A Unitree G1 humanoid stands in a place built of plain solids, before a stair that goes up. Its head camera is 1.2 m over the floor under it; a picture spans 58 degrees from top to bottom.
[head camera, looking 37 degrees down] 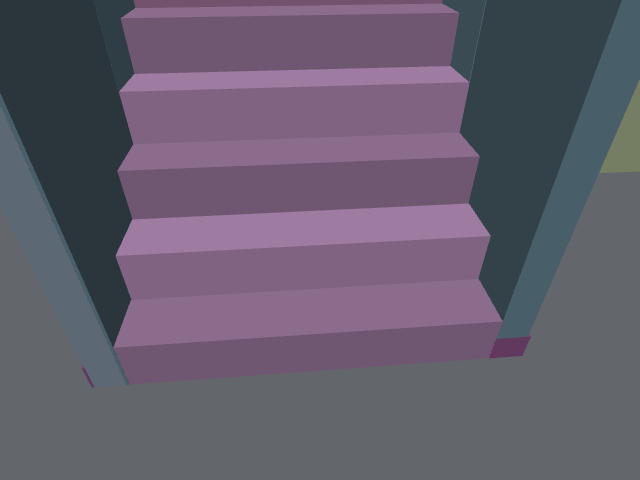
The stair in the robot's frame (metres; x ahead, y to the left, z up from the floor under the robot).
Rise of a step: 0.18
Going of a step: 0.20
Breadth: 1.20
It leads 5 degrees to the left of straight ahead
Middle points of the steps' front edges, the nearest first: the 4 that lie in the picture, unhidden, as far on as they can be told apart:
0.87 0.02 0.18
1.08 0.04 0.37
1.28 0.05 0.55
1.48 0.07 0.73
